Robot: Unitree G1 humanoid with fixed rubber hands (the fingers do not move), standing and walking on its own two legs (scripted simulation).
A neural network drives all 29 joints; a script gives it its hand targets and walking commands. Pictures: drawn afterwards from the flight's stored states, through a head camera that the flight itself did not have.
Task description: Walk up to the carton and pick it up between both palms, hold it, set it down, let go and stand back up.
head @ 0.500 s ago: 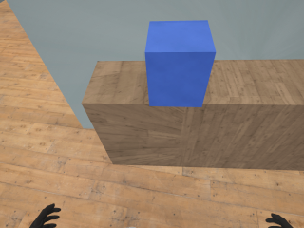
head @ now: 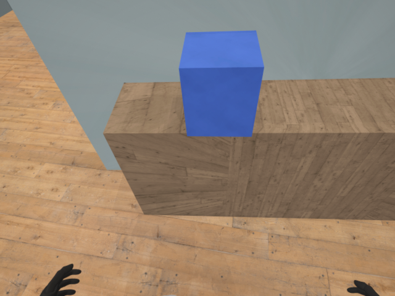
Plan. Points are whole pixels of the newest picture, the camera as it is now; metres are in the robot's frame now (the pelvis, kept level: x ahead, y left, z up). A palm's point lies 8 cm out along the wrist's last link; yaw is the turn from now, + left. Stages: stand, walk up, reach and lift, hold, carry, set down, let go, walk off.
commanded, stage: walk up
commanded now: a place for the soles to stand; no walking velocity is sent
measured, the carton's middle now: (219, 86) +0.70 -0.06 +0.02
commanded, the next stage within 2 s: none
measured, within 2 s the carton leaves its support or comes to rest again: neither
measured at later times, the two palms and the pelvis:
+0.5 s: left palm out of the picture +0.14 +0.31 -0.06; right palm out of the picture +0.09 -0.32 -0.09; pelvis +0.00 +0.00 +0.00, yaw +0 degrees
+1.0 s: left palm (63, 270) +0.20 +0.31 -0.05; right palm (385, 283) +0.16 -0.34 -0.08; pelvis +0.08 -0.02 +0.01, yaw +1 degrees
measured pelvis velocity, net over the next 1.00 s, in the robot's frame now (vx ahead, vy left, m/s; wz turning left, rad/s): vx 0.08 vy -0.02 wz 0.02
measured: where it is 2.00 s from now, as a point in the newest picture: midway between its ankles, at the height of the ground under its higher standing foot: (217, 281)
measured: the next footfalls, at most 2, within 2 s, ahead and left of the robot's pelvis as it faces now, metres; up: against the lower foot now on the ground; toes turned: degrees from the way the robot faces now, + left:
right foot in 1.02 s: +0.17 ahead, -0.12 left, +0.00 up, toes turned -8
left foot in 1.56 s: +0.32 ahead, +0.09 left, +0.00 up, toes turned +0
